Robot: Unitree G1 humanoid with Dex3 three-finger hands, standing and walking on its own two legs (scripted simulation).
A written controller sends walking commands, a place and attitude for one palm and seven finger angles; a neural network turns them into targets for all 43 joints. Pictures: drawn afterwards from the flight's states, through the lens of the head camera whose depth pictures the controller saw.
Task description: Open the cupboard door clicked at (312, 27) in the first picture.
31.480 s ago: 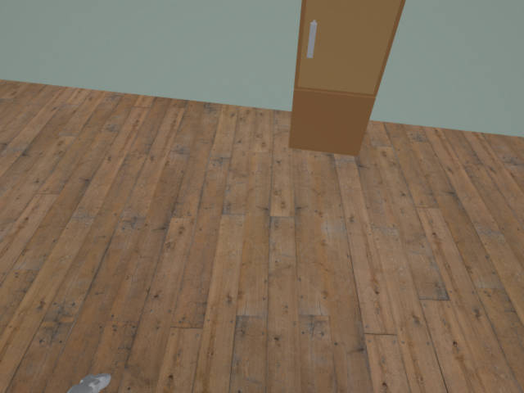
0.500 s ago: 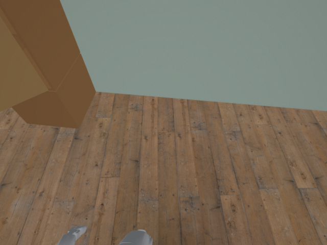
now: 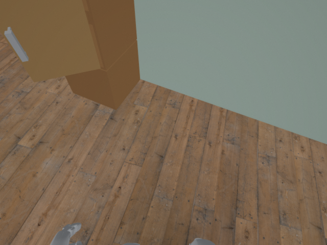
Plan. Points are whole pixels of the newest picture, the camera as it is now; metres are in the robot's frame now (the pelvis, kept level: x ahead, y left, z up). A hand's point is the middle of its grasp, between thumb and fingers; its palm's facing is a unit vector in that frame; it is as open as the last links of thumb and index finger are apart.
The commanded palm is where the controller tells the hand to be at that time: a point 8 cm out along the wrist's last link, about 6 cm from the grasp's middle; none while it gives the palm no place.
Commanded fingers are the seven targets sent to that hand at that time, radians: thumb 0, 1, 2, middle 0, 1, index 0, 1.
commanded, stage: turn to face it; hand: left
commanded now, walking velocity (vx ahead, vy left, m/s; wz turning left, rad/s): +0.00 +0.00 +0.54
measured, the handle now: (17, 44) +0.91 +0.72 -0.10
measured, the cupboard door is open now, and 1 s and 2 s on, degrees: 46 46 46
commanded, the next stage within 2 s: take the last steps up to it in 0.44 s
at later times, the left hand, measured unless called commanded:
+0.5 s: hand out of the picture -0.01 +0.20 -0.19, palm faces +0.28 -0.94 -0.21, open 7.4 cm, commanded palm none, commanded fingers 0.00 0.90 0.90 -0.20 -0.30 -0.20 -0.30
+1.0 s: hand out of the picture -0.04 +0.18 -0.17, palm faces +0.44 -0.88 -0.17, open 7.4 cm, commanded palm none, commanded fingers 0.00 0.90 0.90 -0.20 -0.30 -0.20 -0.30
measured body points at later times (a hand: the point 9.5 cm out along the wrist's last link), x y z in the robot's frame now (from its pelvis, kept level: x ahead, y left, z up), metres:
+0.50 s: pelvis +0.01 +0.00 -0.01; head +0.05 +0.04 +0.44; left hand -0.02 +0.25 -0.17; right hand +0.18 -0.22 -0.13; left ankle -0.01 +0.10 -0.74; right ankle +0.00 -0.15 -0.70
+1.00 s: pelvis +0.06 +0.03 +0.00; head +0.08 +0.05 +0.45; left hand -0.06 +0.23 -0.15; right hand +0.22 -0.18 -0.13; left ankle +0.06 +0.19 -0.70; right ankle +0.05 -0.15 -0.74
